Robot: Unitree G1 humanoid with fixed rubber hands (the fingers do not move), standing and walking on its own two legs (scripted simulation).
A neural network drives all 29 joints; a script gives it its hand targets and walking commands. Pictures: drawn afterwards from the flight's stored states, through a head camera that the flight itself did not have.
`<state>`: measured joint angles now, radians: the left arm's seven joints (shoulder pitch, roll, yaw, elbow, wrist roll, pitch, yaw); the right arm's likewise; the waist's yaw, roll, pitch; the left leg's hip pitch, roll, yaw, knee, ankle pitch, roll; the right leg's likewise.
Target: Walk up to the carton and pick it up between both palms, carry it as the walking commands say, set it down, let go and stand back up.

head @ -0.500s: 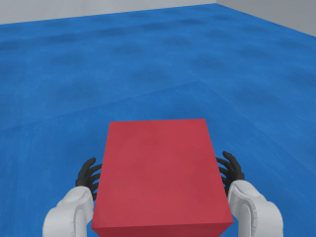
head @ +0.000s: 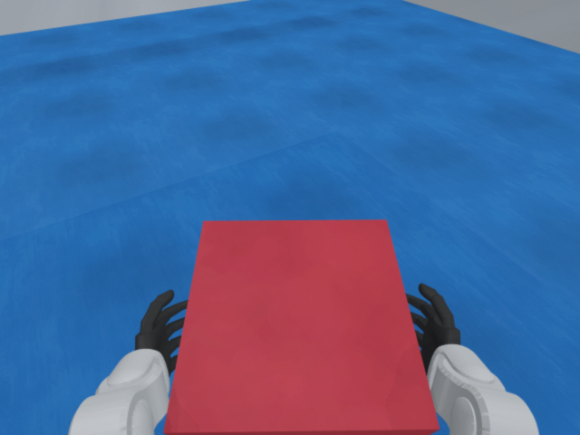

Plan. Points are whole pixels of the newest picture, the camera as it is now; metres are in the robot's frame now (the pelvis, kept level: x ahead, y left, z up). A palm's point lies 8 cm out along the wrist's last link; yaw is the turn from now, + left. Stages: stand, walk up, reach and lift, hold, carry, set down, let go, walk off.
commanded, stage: carry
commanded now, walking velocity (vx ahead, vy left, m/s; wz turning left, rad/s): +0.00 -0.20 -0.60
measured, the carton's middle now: (295, 347) +0.26 +0.00 +0.02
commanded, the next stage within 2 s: none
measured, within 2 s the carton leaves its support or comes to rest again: neither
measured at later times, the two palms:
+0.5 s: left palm (250, 351) +0.22 +0.05 +0.10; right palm out of the picture +0.15 -0.27 +0.13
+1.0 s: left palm (465, 369) +0.20 -0.18 +0.09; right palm out of the picture +0.06 -0.48 +0.11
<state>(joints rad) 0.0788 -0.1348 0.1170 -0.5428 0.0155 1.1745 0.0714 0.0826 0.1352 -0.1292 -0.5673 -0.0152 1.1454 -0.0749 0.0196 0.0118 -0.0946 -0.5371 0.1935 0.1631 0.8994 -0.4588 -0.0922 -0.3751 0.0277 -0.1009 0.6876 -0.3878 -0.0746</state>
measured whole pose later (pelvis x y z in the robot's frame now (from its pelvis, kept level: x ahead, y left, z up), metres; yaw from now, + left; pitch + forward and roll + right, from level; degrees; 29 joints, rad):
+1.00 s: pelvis -0.07 -0.23 +0.01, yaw -28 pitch +3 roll +1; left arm 0.12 -0.14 0.13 -0.61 0.02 1.14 0.07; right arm 0.03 0.13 -0.11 -0.56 0.02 1.13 -0.09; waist -0.01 -0.04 -0.07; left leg -0.51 0.08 0.12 1.00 -0.49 -0.08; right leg -0.35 0.13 -0.06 0.52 -0.21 -0.16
